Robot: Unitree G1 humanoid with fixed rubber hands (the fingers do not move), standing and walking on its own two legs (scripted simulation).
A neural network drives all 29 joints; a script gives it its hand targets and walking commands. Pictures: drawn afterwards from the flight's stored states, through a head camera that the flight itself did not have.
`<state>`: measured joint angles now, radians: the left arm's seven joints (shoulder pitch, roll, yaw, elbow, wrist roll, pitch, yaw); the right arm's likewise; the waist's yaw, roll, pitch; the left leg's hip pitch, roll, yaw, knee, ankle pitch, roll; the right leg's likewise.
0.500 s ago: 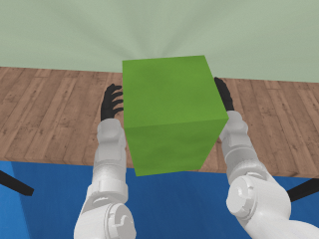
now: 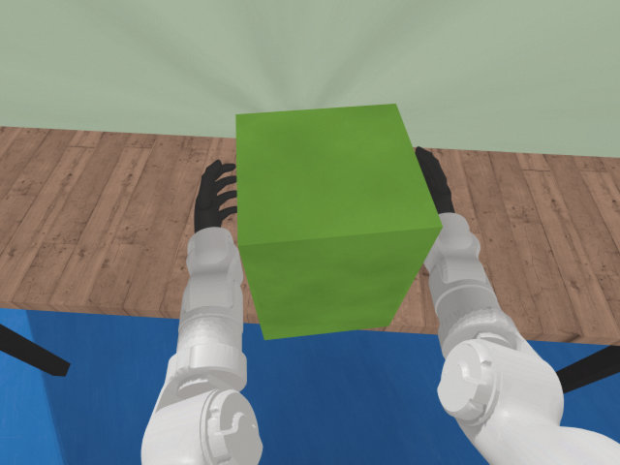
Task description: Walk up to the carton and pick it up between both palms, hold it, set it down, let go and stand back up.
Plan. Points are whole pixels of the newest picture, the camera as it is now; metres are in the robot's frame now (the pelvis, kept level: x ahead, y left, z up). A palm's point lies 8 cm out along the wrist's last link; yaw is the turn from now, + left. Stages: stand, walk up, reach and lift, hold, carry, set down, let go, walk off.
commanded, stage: reach and lift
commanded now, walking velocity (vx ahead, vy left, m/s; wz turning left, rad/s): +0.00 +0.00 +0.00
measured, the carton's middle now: (322, 235) +0.42 +0.01 +0.03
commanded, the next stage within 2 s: none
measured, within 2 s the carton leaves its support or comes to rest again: leaves its support in 0.76 s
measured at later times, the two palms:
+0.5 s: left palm (206, 226) +0.39 +0.16 +0.08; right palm (430, 212) +0.42 -0.13 +0.08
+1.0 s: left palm (180, 216) +0.37 +0.18 +0.12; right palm (427, 209) +0.40 -0.11 +0.11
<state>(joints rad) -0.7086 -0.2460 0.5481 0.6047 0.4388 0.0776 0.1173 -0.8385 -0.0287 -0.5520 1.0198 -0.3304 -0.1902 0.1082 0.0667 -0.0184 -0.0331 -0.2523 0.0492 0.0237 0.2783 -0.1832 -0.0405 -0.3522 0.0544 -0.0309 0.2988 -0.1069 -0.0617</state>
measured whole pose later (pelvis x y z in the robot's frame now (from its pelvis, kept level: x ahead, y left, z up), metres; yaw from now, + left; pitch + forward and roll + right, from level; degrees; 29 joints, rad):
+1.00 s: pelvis -0.02 +0.01 +0.00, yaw +3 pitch +4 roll +0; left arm -0.76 -0.10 0.39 0.72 0.26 0.22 0.15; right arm -0.83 -0.04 -0.36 1.05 -0.12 -0.07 -0.02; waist 0.01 0.00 -0.06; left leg -0.20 0.03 -0.03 0.32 -0.18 -0.03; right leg -0.24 0.03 -0.08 0.25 -0.07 -0.04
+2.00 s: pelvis -0.03 +0.04 +0.00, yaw +4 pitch -6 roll -1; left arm -0.77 -0.04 0.33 0.44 0.27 0.57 0.08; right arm -0.81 -0.04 -0.16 0.80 0.12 0.20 -0.14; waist -0.09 -0.04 0.00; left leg -0.05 0.00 -0.04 0.35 -0.21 0.00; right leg -0.06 0.01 -0.09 0.25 -0.09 -0.01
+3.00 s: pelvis -0.03 +0.04 +0.00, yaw +4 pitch -9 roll -1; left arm -0.83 -0.01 0.35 0.32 0.35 0.74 -0.03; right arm -0.80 -0.02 -0.12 0.67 0.19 0.31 -0.21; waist -0.11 -0.05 0.02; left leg 0.03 0.01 -0.04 0.36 -0.22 0.00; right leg 0.02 0.01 -0.09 0.24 -0.09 -0.01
